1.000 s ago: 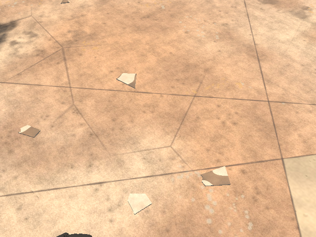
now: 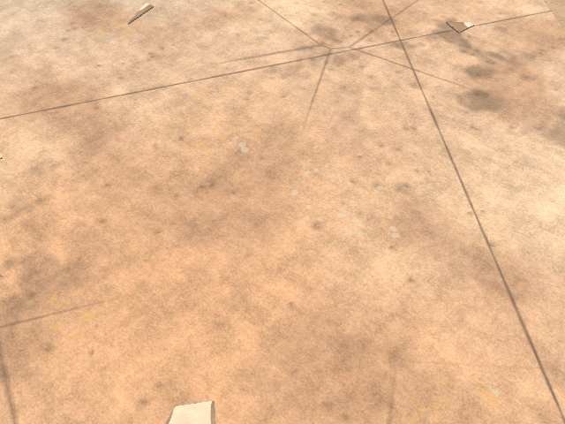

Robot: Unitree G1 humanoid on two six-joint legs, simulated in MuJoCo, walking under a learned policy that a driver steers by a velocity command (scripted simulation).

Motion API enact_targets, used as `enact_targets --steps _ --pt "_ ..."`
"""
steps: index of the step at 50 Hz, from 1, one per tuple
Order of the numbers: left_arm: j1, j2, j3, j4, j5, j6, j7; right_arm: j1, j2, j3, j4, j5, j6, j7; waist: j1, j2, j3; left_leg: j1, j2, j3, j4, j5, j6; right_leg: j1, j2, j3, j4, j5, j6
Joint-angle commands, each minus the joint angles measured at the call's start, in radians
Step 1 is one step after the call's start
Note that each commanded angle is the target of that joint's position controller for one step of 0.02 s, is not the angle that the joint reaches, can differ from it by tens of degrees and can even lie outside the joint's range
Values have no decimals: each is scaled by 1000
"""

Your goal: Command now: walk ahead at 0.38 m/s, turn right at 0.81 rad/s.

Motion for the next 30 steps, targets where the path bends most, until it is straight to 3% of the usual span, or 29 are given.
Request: enact_targets --steps 1,2,3,4,5,6,7,9,10,12,15,17,20,22,23,24,25,26,27,28,29,30 --pt "518 200 85 93 0 26 29 -295 -187 -44 -169 20 -6 -2 304 -42 -181 -454 45 -80 777 365 -81 733 -29 139 -185 235 -98" --pt "412 203 64 58 55 16 40 -212 -37 -7 -222 -28 -20 36 139 -314 -139 -739 -80 -191 1115 -270 -74 795 -101 376 -40 758 -163" --pt "328 232 59 -26 113 -6 36 -23 -47 5 -245 -9 -37 59 56 -246 -411 -833 -88 -427 1248 -247 -66 933 -316 754 -109 717 -381" --pt "231 241 78 -99 81 1 32 -68 -145 -11 -268 -7 -44 67 66 -43 -432 -825 -54 -470 1174 -160 -24 866 -316 818 -224 413 -396" --pt "137 233 80 -136 35 5 34 -119 -179 -26 -285 -5 -37 63 10 109 -310 -860 -22 -462 1075 -97 -18 718 -278 803 -295 111 -364" --pt "81 198 68 -153 6 9 37 -148 -192 -35 -277 -15 -17 52 -26 202 -228 -824 15 -452 991 -56 -32 558 -239 769 -342 -9 -316" --pt "61 192 66 -169 7 14 42 -167 -199 -40 -286 -20 5 41 -38 179 -183 -777 30 -452 911 -40 -49 433 -213 733 -351 37 -298" --pt "75 171 64 -175 8 27 58 -216 -184 -44 -314 -32 32 27 -33 143 -149 -695 45 -433 725 -18 -80 296 -112 596 -320 191 -245" --pt "93 181 69 -172 9 35 73 -251 -148 -36 -331 -37 34 22 -24 127 -164 -664 27 -413 614 28 -89 270 -63 540 -290 264 -219" --pt "123 206 83 -172 2 65 103 -315 -105 -26 -357 -27 41 15 0 65 -235 -634 -20 -402 443 137 -108 307 -21 519 -240 301 -166" --pt "117 205 88 -199 -10 107 129 -374 -109 -28 -369 -5 52 16 26 -28 -286 -625 -48 -428 303 242 -111 373 -9 558 -206 124 -91" --pt "120 184 85 -217 -4 117 133 -409 -121 -33 -372 -6 50 21 47 -74 -261 -636 -42 -444 231 258 -104 401 -21 596 -194 9 -72" --pt "129 152 73 -234 13 119 131 -423 -143 -41 -371 -14 34 37 72 -125 -246 -592 -15 -450 127 255 -76 445 -54 651 -142 -17 -70" --pt "89 140 64 -251 9 119 126 -371 -145 -48 -354 -16 22 49 36 -125 -225 -437 4 -431 -57 363 -29 396 -36 661 -89 -84 -45" --pt "115 102 49 -245 15 118 122 -347 -152 -50 -344 -24 21 54 40 -63 -232 -319 74 -459 -130 504 15 346 3 611 -15 -262 -11" --pt "200 36 25 -231 36 116 117 -376 -178 -46 -371 -49 26 55 92 148 -242 -206 265 -658 -143 765 101 240 117 476 198 -662 46" --pt "234 99 40 -241 31 106 112 -329 -191 -49 -353 -86 31 55 121 357 -220 -236 412 -935 -207 848 292 141 170 396 331 -851 118" --pt "253 166 56 -204 39 101 112 -347 -139 -37 -359 -66 30 59 115 275 -220 -276 398 -989 -204 678 320 148 88 403 432 -792 165" --pt "209 186 60 -178 45 107 108 -356 -99 -25 -360 -39 37 66 95 172 -198 -293 313 -857 -175 543 263 158 43 350 439 -721 188" --pt "159 171 63 -172 49 113 110 -343 -136 -36 -363 -14 52 70 75 129 -174 -305 233 -799 -168 427 213 144 44 288 432 -692 202" --pt "119 171 66 -192 46 114 111 -331 -218 -62 -369 8 68 69 59 129 -126 -314 212 -815 -179 368 201 92 48 259 426 -672 205" --pt "91 148 61 -197 37 110 109 -310 -255 -77 -371 9 82 63 50 133 -115 -326 182 -798 -188 356 185 100 55 238 390 -655 200"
